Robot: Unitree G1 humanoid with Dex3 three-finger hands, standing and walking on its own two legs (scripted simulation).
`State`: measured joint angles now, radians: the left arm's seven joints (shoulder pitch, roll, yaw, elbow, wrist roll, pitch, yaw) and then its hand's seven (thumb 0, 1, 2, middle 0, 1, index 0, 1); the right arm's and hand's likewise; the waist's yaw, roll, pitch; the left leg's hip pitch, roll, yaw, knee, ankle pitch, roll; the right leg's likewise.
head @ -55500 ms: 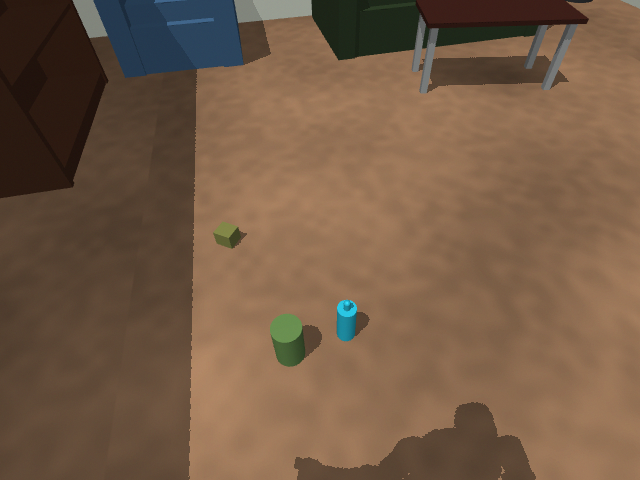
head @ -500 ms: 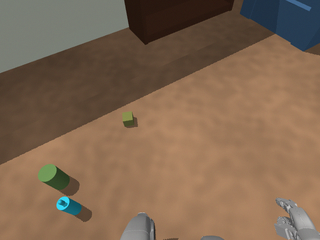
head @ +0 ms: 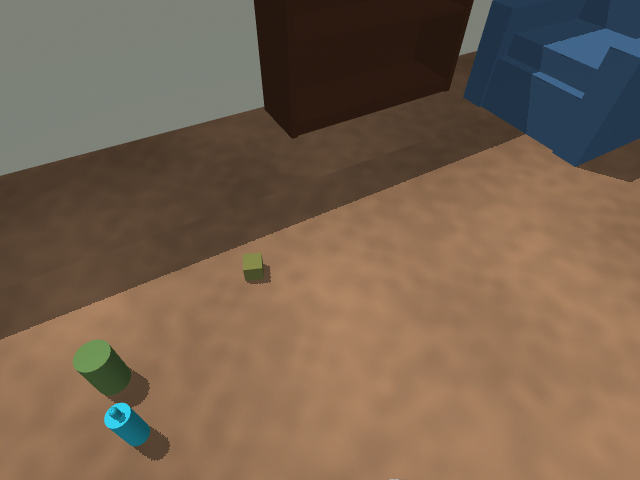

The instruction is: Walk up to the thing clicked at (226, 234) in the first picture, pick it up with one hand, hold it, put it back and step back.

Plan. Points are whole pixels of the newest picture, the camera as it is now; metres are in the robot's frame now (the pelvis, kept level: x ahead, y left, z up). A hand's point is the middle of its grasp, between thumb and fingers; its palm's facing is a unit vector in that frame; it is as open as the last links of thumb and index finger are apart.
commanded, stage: step back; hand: left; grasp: from above
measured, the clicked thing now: (253, 266) +1.00 +0.27 -0.73
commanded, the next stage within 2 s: stand in 0.66 s
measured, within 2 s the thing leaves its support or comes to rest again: neither
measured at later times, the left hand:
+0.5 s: hand out of the picture +0.14 +0.25 -0.16, palm faces +0.03 -0.94 -0.35, open 7.4 cm
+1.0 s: hand out of the picture +0.16 +0.24 -0.14, palm faces -0.02 -0.94 -0.34, open 7.4 cm
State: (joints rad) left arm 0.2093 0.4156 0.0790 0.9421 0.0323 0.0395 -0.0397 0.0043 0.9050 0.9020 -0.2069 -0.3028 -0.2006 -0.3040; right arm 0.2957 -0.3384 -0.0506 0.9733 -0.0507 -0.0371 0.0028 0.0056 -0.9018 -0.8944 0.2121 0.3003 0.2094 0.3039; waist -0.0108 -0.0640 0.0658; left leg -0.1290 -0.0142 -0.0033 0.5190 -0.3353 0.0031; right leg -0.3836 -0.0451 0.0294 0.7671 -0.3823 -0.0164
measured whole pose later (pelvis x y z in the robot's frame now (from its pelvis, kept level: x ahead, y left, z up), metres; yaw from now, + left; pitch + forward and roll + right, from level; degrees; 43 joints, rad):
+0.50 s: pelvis +0.06 -0.01 -0.01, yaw +1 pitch -2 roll +0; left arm 0.14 0.38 0.03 0.98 0.00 0.01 0.00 0.00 0.90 0.90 -0.21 -0.30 -0.20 -0.30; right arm 0.14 -0.34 -0.03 1.01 -0.03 -0.01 -0.01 0.00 -0.91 -0.89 0.21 0.30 0.21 0.30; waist 0.03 -0.03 0.10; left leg -0.29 0.01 0.03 0.63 -0.30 0.00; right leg -0.24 -0.03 -0.01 0.64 -0.36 0.00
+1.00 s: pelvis +0.06 -0.01 +0.01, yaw +0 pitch -3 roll +0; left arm 0.08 0.35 -0.01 1.12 0.01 -0.02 -0.01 0.00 0.90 0.90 -0.21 -0.30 -0.20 -0.30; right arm 0.06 -0.34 -0.01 1.12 -0.01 -0.01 0.01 0.00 -0.91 -0.89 0.21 0.30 0.21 0.30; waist 0.00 0.00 0.06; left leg -0.13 0.02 0.03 0.36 -0.17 -0.01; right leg -0.08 -0.02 -0.01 0.35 -0.21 0.02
